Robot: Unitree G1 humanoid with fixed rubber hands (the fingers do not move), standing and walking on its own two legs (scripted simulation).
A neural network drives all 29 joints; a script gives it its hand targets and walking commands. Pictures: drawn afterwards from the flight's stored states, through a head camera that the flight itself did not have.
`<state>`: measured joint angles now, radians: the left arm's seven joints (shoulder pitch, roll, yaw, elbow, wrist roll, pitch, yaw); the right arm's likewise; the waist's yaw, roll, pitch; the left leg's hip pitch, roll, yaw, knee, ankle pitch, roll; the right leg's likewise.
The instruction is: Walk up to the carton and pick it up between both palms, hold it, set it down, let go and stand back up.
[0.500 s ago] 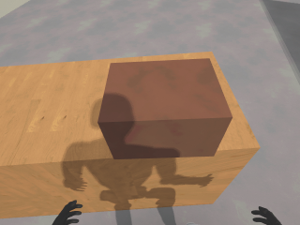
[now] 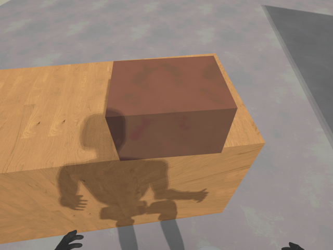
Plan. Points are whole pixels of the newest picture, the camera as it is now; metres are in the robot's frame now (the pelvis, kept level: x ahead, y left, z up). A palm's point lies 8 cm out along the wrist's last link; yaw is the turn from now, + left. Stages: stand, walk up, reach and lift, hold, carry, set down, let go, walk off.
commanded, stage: walk up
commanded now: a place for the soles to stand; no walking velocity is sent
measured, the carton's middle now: (167, 107) +0.52 +0.01 +0.04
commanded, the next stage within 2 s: none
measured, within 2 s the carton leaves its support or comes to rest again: neither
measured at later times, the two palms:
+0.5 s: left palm out of the picture +0.13 +0.25 -0.08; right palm out of the picture +0.09 -0.28 -0.08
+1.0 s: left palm out of the picture +0.10 +0.27 -0.10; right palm out of the picture +0.12 -0.27 -0.09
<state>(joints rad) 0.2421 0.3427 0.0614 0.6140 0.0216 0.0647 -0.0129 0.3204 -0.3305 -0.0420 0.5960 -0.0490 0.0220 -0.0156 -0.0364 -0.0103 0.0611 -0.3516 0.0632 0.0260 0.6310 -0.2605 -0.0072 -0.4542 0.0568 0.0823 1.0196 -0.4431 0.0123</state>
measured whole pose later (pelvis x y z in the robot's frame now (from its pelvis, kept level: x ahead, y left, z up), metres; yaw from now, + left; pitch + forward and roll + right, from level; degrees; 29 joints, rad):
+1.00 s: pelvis +0.03 +0.00 +0.00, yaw +1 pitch +0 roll +0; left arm 0.38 0.30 0.02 0.64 0.03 -0.01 -0.02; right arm 0.38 -0.30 -0.03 0.59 -0.03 0.00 0.01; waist 0.00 0.01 0.00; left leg -0.31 0.01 -0.04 0.67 -0.35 -0.01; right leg -0.19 -0.01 0.01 0.63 -0.44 0.01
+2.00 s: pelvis +0.01 +0.00 +0.01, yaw +5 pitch -1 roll -1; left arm 0.39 0.32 0.05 0.63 0.03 0.04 0.02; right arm 0.35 -0.29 -0.03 0.67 -0.04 0.02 0.00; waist -0.04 -0.02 0.01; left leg -0.23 0.04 0.08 0.57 -0.33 0.02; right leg -0.44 0.02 0.05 0.93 -0.41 0.03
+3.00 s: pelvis +0.06 +0.02 +0.00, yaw -3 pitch -1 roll +0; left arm 0.28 0.31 0.00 0.63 0.00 0.02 -0.03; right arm 0.31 -0.33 0.00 0.58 -0.01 0.01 0.00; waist 0.00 0.00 0.03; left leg -0.29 0.07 0.07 0.58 -0.26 -0.03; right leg -0.20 0.00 0.04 0.59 -0.36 0.01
